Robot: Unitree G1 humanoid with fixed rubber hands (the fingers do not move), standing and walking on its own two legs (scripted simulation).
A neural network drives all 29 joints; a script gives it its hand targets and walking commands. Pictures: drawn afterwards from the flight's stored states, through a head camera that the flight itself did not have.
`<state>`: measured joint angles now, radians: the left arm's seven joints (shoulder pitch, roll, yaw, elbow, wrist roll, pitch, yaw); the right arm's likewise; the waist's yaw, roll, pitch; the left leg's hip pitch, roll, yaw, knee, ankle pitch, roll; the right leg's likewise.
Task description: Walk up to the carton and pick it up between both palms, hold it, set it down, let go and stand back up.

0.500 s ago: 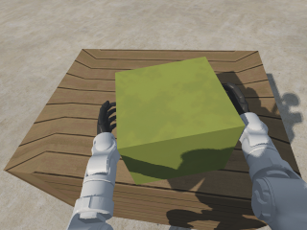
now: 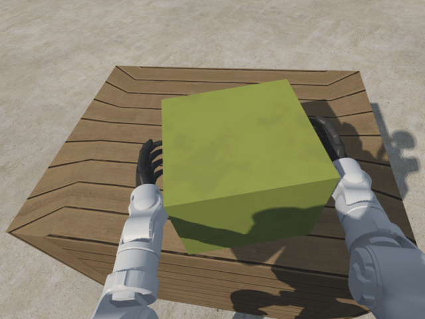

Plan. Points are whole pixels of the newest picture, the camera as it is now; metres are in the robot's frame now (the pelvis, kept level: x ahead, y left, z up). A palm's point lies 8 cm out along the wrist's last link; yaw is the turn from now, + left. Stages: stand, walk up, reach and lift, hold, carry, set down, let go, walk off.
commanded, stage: set down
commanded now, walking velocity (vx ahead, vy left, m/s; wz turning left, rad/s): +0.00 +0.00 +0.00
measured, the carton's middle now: (236, 168) +0.42 +0.01 +0.02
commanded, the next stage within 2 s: none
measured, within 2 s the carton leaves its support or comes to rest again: neither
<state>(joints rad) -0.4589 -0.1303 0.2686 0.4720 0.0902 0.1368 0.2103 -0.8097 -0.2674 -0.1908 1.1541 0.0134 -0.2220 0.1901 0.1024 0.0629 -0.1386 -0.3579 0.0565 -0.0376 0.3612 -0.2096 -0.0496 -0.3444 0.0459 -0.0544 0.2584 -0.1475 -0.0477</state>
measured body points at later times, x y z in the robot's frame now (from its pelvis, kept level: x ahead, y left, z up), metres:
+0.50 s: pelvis -0.01 -0.01 +0.00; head +0.06 -0.02 +0.44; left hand +0.37 +0.18 +0.06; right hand +0.45 -0.17 +0.06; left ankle -0.05 +0.15 -0.75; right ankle -0.03 -0.09 -0.75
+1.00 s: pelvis -0.02 -0.01 +0.00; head +0.07 -0.02 +0.44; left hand +0.37 +0.19 +0.04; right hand +0.45 -0.17 +0.04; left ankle -0.05 +0.15 -0.75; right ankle -0.03 -0.09 -0.75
